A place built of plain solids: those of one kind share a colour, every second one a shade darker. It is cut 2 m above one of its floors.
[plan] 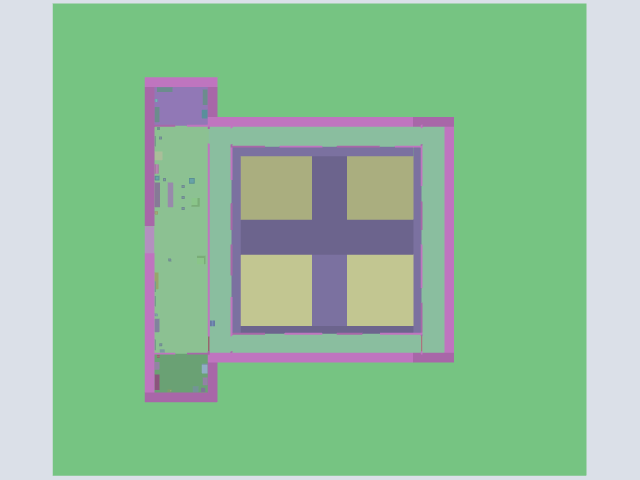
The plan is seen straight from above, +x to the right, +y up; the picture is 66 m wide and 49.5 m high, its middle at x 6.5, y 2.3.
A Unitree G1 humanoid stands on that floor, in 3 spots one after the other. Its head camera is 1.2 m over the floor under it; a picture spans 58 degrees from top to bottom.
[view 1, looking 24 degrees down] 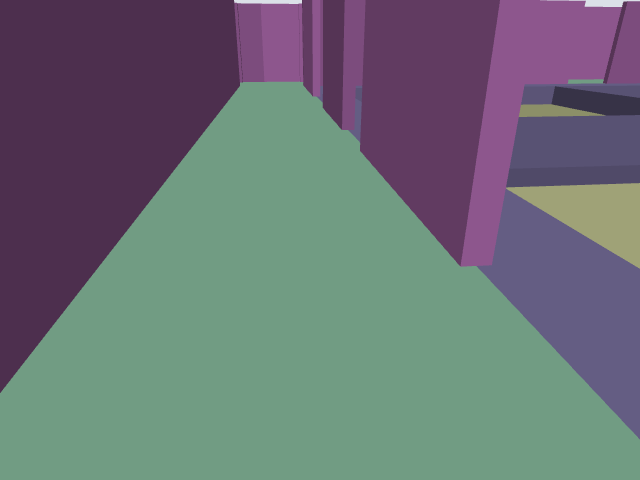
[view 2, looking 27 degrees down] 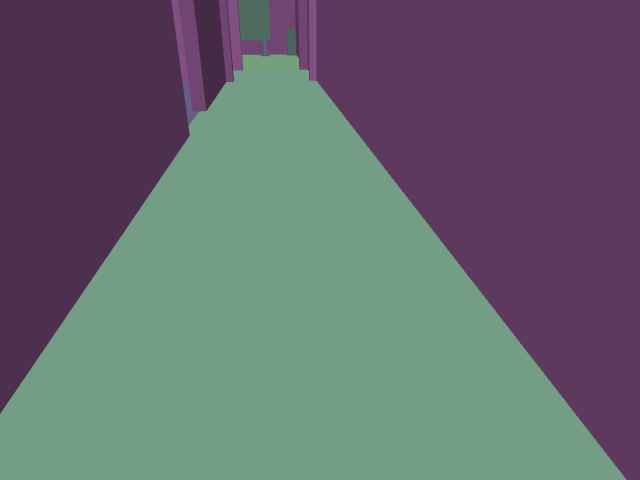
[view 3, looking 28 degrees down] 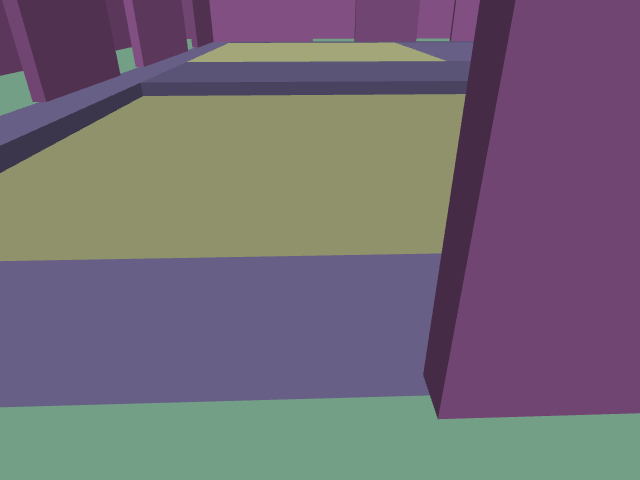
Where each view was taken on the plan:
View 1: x -3.79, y -3.57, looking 84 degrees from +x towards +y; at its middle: floor_corr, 2.95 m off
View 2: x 7.48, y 13.01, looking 174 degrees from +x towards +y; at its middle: floor_corr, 2.64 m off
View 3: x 13.08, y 13.01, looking -92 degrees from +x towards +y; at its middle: step_tier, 3.07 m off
